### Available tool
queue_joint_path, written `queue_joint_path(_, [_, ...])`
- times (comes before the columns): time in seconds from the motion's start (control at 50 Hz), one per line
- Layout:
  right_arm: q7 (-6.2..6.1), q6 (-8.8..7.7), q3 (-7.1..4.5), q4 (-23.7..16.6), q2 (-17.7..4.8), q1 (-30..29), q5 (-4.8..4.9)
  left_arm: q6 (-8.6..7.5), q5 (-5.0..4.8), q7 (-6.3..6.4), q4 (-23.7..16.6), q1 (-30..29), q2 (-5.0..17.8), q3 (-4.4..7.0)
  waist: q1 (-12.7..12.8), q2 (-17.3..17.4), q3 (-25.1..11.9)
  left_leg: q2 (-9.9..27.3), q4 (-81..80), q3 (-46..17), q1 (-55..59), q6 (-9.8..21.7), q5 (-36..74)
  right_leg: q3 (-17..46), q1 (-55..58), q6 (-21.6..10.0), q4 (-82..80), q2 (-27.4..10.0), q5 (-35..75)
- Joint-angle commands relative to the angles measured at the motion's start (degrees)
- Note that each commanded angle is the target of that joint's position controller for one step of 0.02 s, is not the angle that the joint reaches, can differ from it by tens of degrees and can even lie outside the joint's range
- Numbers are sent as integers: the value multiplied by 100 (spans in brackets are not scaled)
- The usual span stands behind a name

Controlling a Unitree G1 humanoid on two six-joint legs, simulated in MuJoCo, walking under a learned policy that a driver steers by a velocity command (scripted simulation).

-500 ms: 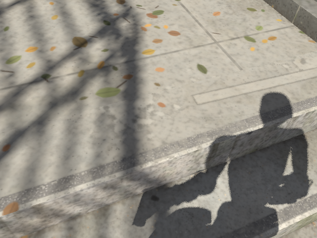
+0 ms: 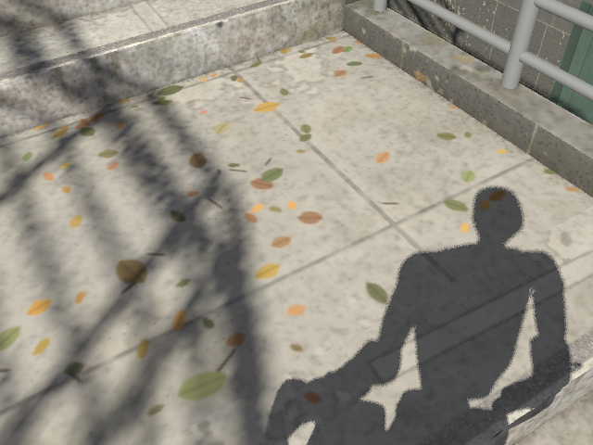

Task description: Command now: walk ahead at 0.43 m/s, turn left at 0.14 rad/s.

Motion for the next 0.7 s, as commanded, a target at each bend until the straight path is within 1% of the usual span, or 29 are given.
queue_joint_path(0.02, [-19, -255, 197, 326, 601, 200, -134, 37, -18, 95, -768, -244, -626, -416, 370, 16, 948, 1446, -3861, -3479, 581, 820, 724, -52, -2662, 125, 2207, -242, -597])
queue_joint_path(0.06, [53, -410, 110, 586, 218, 613, -36, 146, 16, 216, -1033, -638, -543, -465, 445, -170, 1181, 1303, -3878, -2713, 772, 630, 2324, -189, -3027, 281, 1441, -588, -926])
queue_joint_path(0.1, [10, -503, 135, 488, 57, 490, 37, 165, 40, 193, -1243, -1012, -273, -466, 479, -28, 1174, 976, -4148, -2037, 435, 506, 3712, -668, -2192, 391, -637, -776, -489])
queue_joint_path(0.12, [-56, -554, 134, 345, -137, 452, 5, 141, 12, 184, -1126, -923, -154, -405, 404, 87, 827, 982, -4103, -1937, 605, 510, 5013, -906, -1757, 400, -934, -704, -228])
queue_joint_path(0.14, [-101, -555, 45, 387, -398, 773, 12, 119, -21, 217, -1097, -1022, -204, -378, 283, 352, 575, 1062, -4099, -1947, 1088, 498, 5502, -1003, -1785, 391, -948, -719, -147])
queue_joint_path(0.16, [-174, -522, 20, 396, -465, 1022, 28, 60, -58, 195, -985, -894, -290, -410, 158, 485, 261, 1040, -3971, -2001, 1702, 500, 5847, -1021, -1958, 381, -742, -645, -68])
queue_joint_path(0.18, [-258, -519, -53, 413, -645, 1416, 1, 51, -29, 181, -1041, -1076, -283, -376, -34, 489, 112, 1159, -3938, -2275, 2605, 552, 5937, -990, -2566, 372, -552, -664, -238])
queue_joint_path(0.22, [-317, -422, -124, 473, -755, 2139, -53, 75, -18, 181, -1341, -2032, -424, -386, -576, 573, 238, 1649, -3992, -2992, 4434, 917, 5913, -954, -4738, 397, 1014, -632, -1218])
queue_joint_path(0.24, [-251, -370, -149, 494, -684, 2351, 13, 195, 93, 168, -1484, -2393, -428, -415, -606, 601, 126, 1507, -3889, -2873, 4972, 966, 5443, -967, -5135, 393, 1038, -750, -1445])
queue_joint_path(0.26, [-283, -374, -124, 501, -540, 2656, -28, 205, 89, 144, -1630, -2903, -408, -418, -896, 654, 285, 1627, -3799, -3093, 5511, 1040, 5570, -862, -5826, 339, 1541, -753, -1951])
queue_joint_path(0.3, [-333, -286, -112, 612, -433, 2990, -69, 193, 2, 124, -2048, -3771, -578, -568, -1127, 525, 531, 1620, -3903, -3134, 5675, 903, 5410, -1016, -6384, 489, 1300, -872, -2622])
queue_joint_path(0.32, [-385, -280, -69, 705, -270, 3117, -109, 171, -95, 135, -2360, -4251, -732, -667, -1199, 723, 752, 1658, -4127, -3277, 5493, 860, 5637, -998, -6441, 507, 1001, -876, -2956])
queue_joint_path(0.36, [-483, -216, -109, 713, -408, 2858, -71, 251, -126, 100, -2663, -4161, -782, -762, -943, 870, 656, 1695, -4513, -3072, 4953, 552, 5902, -674, -5543, 330, 186, -1001, -2726])
queue_joint_path(0.38, [-402, -124, -114, 517, -551, 2359, 31, 318, -155, 36, -2571, -3700, -669, -775, -631, 669, 449, 1513, -5100, -2624, 3987, 574, 6054, -1238, -3814, 300, -1103, -949, -2024])
queue_joint_path(0.4, [-349, -61, -161, 314, -618, 1829, 142, 400, -318, 68, -2513, -3353, -789, -793, -327, 891, 255, 1432, -5407, -2416, 2716, 316, 6728, -1081, -1563, 61, -2255, -762, -2030])
queue_joint_path(0.42, [-186, -55, -193, 139, -900, 1659, 208, 522, -466, 116, -2087, -2384, -406, -546, 14, 816, -503, 1201, -4993, -2085, 2230, 231, 8272, -1647, 424, 23, -2633, -258, -1952])
queue_joint_path(0.44, [25, -226, -293, 1, -1429, 1383, 358, 534, -531, 191, -1630, -713, -50, -309, 810, 1229, -1506, 1268, -3718, -1996, 2178, -71, 10100, -1357, 2291, -127, -2854, -186, -899])
queue_joint_path(0.46, [179, -460, -368, -309, -1554, 712, 536, 423, -372, 288, -1392, 338, 655, -30, 1451, 832, -2100, 943, -2022, -1990, 1416, -515, 8555, -21, 3577, -367, -3766, -854, -416])
queue_joint_path(0.48, [290, -557, -320, -813, -1208, 658, 675, 375, -98, 381, -1395, 393, 1442, 154, 1441, -1840, -3165, -357, 933, -1693, 466, -907, 2720, 3008, 4308, -1307, -5599, -2841, 1902])
queue_joint_path(0.5, [303, -579, -389, -615, -1210, 1108, 238, 494, -257, 451, -1517, -497, 1157, 87, 842, -2145, -3391, -490, 3474, -2117, 626, -910, 615, 4274, 3387, -1519, -6483, -2910, 2374])
queue_joint_path(0.52, [291, -436, -346, -694, -837, 1257, 126, 490, -372, 436, -1510, -1248, 675, -39, 275, -1485, -2617, -147, 4037, -2076, 188, -908, 880, 3747, 2538, -1384, -6543, -2805, 867])
queue_joint_path(0.54, [202, -233, -307, -698, -597, 1193, -5, 478, -348, 466, -1328, -1615, 189, -141, -12, -534, -1648, 178, 3997, -1621, -153, -856, 1250, 3067, 1802, -1124, -6354, -2612, -1107])
queue_joint_path(0.56, [91, -27, -228, -792, -338, 967, -111, 463, -289, 536, -1061, -1685, -171, -215, -192, -133, -598, 343, 3849, -1513, -446, -750, 1479, 2477, 943, -818, -6230, -2397, -2060])
queue_joint_path(0.58, [10, 114, -111, -966, -80, 747, -154, 449, -213, 548, -846, -1749, -273, -251, -351, -241, -43, 301, 4193, -1464, -616, -656, 1491, 2053, 235, -676, -6255, -2278, -2450])
queue_joint_path(0.6, [-60, 243, -34, -1084, 55, 662, -174, 387, -170, 518, -714, -1737, -253, -246, -450, -196, 261, 333, 4373, -1474, -663, -557, 1463, 1587, -167, -570, -6325, -2214, -2510])
queue_joint_path(0.62, [-112, 335, 22, -1171, 113, 584, -126, 297, -137, 486, -545, -1719, -240, -248, -548, -112, 427, 329, 4394, -1482, -721, -499, 1486, 1192, -438, -506, -6402, -2206, -2258])
queue_joint_path(0.66, [-208, 420, 81, -1330, 134, 572, -143, 189, -78, 404, -348, -1597, -86, -226, -808, -121, 397, 448, 4117, -1650, -960, -566, 1865, 451, -288, -335, -6509, -2079, -1474])
queue_joint_path(0.68, [-244, 452, 60, -1307, 5, 584, -141, 149, -68, 374, -320, -1585, -18, -211, -805, -107, 338, 405, 4036, -1608, -980, -640, 2050, 183, -187, -335, -6577, -2099, -1306])
queue_joint_path(0.7, [-237, 457, 63, -1404, -54, 463, -73, 140, -80, 425, -413, -1616, -29, -272, -794, -160, 242, 518, 3584, -1766, -844, -793, 2244, 22, -33, -301, -6741, -2188, -922])
Next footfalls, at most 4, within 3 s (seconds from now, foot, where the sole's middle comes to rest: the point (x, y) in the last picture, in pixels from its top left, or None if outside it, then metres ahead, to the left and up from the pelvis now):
0.44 right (380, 438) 0.48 -0.10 -0.52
0.96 left None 0.38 0.10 -0.52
1.42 right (332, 404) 0.55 -0.02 -0.52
1.76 left None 0.39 0.11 -0.52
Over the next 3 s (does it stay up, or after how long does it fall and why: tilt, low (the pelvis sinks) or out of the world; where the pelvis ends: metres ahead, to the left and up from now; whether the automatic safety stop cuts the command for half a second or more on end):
stays up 0.80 0.29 0.26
